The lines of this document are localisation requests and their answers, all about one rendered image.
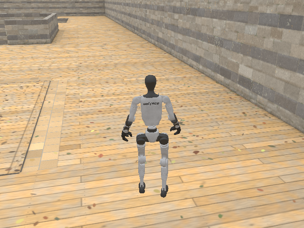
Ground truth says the robot right forearm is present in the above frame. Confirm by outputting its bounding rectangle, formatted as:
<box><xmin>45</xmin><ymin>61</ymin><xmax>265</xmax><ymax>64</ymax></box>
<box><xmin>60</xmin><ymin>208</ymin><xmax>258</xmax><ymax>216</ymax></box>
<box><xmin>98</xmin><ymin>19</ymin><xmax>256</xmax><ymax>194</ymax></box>
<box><xmin>171</xmin><ymin>113</ymin><xmax>180</xmax><ymax>128</ymax></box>

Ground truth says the robot right upper arm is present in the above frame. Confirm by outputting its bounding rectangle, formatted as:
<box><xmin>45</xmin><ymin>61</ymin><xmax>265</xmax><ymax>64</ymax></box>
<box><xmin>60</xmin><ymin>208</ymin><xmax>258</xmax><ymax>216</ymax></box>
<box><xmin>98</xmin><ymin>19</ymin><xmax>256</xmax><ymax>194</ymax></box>
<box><xmin>161</xmin><ymin>95</ymin><xmax>175</xmax><ymax>121</ymax></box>

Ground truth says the robot left upper arm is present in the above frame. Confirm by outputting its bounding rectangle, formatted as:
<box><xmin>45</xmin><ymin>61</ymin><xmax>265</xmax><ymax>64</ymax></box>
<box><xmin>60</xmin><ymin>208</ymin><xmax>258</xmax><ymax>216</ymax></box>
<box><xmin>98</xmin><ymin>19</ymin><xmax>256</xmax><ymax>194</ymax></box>
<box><xmin>128</xmin><ymin>96</ymin><xmax>141</xmax><ymax>122</ymax></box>

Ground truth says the robot left forearm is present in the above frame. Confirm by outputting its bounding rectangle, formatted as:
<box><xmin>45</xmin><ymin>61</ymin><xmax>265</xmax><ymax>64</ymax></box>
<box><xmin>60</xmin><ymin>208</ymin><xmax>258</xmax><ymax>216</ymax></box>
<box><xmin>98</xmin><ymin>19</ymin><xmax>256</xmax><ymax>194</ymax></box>
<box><xmin>123</xmin><ymin>115</ymin><xmax>132</xmax><ymax>133</ymax></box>

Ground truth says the robot left hand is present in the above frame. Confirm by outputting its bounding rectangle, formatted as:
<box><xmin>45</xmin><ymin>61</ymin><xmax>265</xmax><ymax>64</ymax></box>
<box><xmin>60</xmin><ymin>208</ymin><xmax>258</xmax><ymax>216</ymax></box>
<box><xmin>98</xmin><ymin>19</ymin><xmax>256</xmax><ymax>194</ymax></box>
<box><xmin>121</xmin><ymin>131</ymin><xmax>132</xmax><ymax>141</ymax></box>

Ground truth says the robot right hand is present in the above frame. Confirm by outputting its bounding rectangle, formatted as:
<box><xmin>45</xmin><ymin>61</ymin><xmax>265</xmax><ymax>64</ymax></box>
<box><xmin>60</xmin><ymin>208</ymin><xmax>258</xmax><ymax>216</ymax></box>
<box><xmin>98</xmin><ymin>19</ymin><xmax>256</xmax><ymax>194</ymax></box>
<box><xmin>170</xmin><ymin>126</ymin><xmax>181</xmax><ymax>135</ymax></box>

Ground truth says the robot left thigh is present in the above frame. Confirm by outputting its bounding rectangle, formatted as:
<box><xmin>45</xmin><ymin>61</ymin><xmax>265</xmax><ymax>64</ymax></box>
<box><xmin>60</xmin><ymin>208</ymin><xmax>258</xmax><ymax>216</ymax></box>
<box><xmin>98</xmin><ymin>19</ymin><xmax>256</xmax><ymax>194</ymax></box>
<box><xmin>136</xmin><ymin>133</ymin><xmax>146</xmax><ymax>164</ymax></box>

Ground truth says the humanoid robot torso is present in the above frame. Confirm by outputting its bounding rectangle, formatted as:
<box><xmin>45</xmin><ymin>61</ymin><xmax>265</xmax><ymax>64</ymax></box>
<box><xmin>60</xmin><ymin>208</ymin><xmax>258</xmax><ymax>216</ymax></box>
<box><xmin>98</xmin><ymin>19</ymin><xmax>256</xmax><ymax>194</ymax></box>
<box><xmin>140</xmin><ymin>93</ymin><xmax>162</xmax><ymax>143</ymax></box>

